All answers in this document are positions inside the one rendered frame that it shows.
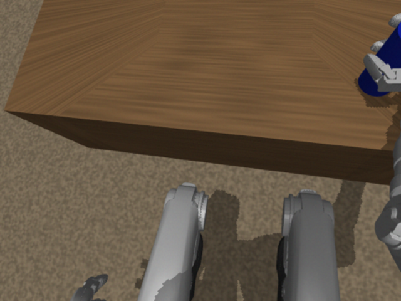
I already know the bottle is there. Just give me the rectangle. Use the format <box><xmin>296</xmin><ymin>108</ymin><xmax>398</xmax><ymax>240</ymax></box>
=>
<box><xmin>358</xmin><ymin>22</ymin><xmax>401</xmax><ymax>97</ymax></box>

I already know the left robot foot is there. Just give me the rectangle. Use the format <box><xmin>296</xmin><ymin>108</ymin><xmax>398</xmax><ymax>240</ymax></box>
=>
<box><xmin>189</xmin><ymin>234</ymin><xmax>203</xmax><ymax>301</ymax></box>

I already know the right robot arm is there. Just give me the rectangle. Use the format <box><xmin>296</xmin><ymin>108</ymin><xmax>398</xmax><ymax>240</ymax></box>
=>
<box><xmin>375</xmin><ymin>120</ymin><xmax>401</xmax><ymax>272</ymax></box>

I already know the right robot hand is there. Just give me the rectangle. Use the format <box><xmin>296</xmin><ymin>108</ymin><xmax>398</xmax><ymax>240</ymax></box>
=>
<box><xmin>363</xmin><ymin>13</ymin><xmax>401</xmax><ymax>92</ymax></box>

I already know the left robot hand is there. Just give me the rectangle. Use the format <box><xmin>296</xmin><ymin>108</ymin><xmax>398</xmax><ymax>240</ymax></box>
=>
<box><xmin>70</xmin><ymin>274</ymin><xmax>108</xmax><ymax>301</ymax></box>

